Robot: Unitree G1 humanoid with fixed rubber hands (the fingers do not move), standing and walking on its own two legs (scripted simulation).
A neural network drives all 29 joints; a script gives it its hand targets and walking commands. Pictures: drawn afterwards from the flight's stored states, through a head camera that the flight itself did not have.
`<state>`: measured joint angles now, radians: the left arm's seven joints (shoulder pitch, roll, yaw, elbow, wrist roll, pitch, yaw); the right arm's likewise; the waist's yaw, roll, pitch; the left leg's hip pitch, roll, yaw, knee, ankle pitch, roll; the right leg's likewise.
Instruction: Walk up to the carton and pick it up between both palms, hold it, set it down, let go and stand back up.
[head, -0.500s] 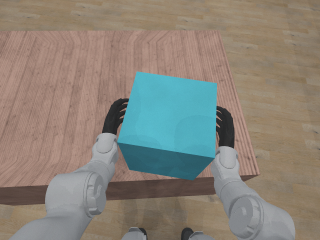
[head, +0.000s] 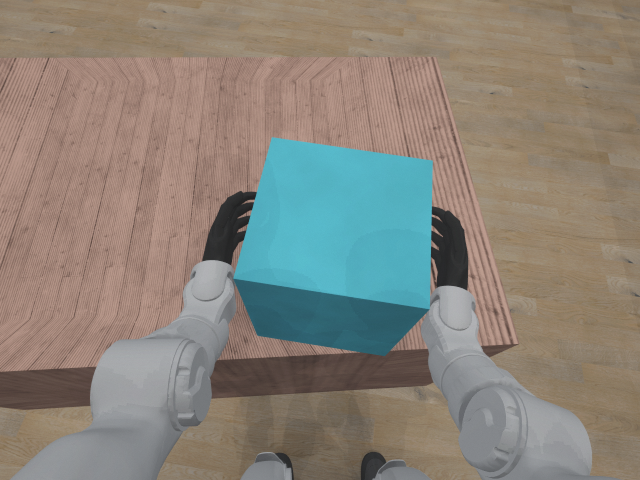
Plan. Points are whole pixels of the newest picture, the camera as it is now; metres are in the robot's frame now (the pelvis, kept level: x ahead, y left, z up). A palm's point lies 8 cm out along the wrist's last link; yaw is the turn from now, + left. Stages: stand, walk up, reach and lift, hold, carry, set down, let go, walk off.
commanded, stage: reach and lift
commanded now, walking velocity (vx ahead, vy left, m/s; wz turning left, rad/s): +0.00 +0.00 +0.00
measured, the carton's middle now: (334, 258) +0.41 -0.01 -0.07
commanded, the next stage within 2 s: none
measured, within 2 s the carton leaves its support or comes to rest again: leaves its support in 0.44 s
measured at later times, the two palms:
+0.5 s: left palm (224, 247) +0.41 +0.14 -0.02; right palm (454, 259) +0.38 -0.16 -0.01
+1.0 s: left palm (220, 176) +0.43 +0.12 +0.10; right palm (508, 199) +0.39 -0.18 +0.12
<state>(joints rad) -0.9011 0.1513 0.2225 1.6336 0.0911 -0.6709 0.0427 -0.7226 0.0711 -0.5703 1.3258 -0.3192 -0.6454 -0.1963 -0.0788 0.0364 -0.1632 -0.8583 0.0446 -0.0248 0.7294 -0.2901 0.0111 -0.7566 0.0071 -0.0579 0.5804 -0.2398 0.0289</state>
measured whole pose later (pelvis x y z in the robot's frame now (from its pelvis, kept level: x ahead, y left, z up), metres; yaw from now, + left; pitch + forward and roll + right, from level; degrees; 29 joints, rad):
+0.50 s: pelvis +0.01 -0.01 +0.00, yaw +2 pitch +23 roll -5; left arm -0.80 0.13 -0.11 1.51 -0.19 -0.52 0.10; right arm -0.62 0.02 -0.16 1.13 0.02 -0.37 -0.23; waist -0.09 0.07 -0.24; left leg -0.85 0.04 -0.06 0.78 -0.34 0.00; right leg -0.73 0.01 -0.09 0.64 -0.30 0.02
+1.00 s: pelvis +0.00 -0.01 +0.02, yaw +1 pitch +12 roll -2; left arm -0.86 0.16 0.03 1.15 -0.04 -0.03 0.06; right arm -0.69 -0.01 -0.13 0.81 0.09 0.10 -0.29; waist -0.11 -0.01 -0.19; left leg -0.55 0.03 -0.01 0.59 -0.25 0.00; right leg -0.48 -0.01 -0.04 0.50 -0.23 0.03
